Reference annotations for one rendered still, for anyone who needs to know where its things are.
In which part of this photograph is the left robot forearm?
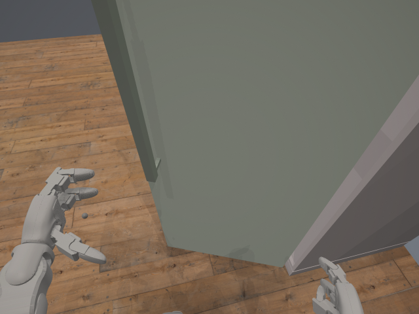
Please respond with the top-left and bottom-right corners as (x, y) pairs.
(0, 242), (55, 314)

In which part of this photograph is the robot left hand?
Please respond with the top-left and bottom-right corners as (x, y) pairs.
(21, 167), (107, 264)

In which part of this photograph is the fridge door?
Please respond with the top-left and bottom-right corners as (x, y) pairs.
(116, 0), (419, 268)

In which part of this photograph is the handle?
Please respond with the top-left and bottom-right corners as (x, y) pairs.
(91, 0), (161, 183)

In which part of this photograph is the robot right hand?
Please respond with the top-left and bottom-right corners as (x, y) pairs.
(312, 257), (364, 314)

